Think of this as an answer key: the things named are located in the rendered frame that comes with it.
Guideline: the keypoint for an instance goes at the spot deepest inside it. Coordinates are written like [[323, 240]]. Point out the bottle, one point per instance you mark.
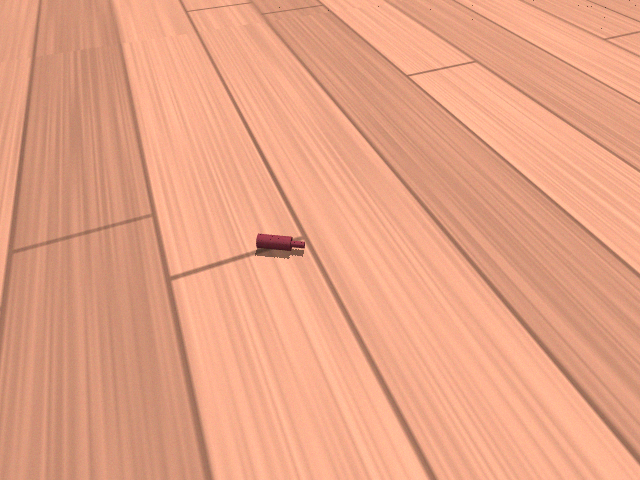
[[277, 242]]

